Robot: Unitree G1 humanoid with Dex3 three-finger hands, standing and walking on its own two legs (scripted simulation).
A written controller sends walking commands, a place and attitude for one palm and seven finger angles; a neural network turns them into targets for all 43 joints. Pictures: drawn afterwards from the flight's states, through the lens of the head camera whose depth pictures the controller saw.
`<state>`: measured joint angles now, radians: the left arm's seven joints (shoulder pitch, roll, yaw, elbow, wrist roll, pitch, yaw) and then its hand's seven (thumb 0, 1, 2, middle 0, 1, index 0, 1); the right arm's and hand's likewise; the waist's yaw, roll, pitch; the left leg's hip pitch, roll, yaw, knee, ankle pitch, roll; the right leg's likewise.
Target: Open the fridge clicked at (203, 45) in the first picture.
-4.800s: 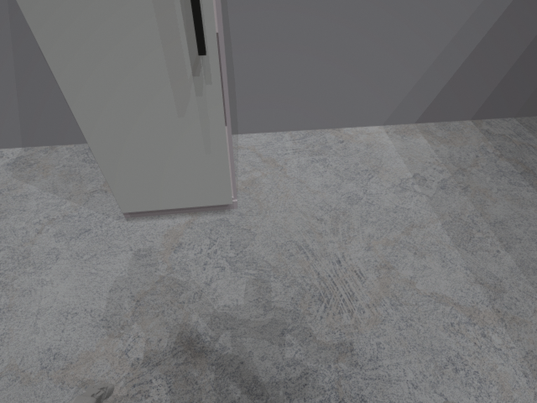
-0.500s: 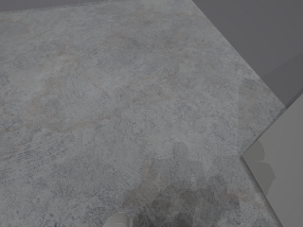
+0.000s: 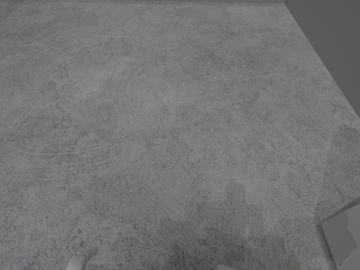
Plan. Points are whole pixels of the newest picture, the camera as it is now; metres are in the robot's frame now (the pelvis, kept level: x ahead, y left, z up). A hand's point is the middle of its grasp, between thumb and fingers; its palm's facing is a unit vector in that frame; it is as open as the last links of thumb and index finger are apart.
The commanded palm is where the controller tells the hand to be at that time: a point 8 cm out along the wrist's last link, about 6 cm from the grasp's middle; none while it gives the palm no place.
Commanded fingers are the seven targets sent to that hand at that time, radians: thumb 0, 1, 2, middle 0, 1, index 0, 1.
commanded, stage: walk to a spot facing it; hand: right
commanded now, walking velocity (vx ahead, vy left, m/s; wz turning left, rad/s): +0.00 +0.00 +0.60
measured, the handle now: out of the picture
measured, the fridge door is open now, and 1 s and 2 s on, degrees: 0 0 0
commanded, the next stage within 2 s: turn to face it in 0.84 s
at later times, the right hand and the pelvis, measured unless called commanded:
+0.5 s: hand out of the picture +0.12 -0.19 -0.16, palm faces -0.29 +0.93 -0.22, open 7.4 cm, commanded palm none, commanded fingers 0.00 -0.90 -0.90 0.20 0.30 0.20 0.30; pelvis -0.02 -0.02 +0.01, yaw +19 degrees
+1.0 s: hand out of the picture +0.13 -0.11 -0.17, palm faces -0.42 +0.89 -0.18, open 7.4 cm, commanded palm none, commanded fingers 0.00 -0.90 -0.90 0.20 0.30 0.20 0.30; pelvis +0.08 +0.05 +0.00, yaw +30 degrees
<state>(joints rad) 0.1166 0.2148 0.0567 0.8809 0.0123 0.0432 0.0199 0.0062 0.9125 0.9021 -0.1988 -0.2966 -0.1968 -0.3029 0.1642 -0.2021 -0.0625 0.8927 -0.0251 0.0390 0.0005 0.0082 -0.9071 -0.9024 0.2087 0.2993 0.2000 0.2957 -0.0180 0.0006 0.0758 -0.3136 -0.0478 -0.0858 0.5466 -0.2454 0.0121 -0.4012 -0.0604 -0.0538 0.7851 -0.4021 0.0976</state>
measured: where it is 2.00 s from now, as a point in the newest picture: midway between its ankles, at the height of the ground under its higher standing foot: outside the picture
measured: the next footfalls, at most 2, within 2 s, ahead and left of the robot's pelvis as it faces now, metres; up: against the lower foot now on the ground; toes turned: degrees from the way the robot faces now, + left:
right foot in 0.04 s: +0.05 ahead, -0.12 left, +0.00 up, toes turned -3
left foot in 0.58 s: -0.05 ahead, +0.11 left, +0.00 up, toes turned +29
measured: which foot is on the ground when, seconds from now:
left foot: down 0.00-0.06, up 0.08-0.56, down 0.58-1.00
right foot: up 0.00-0.02, down 0.04-0.58, up 0.60-1.00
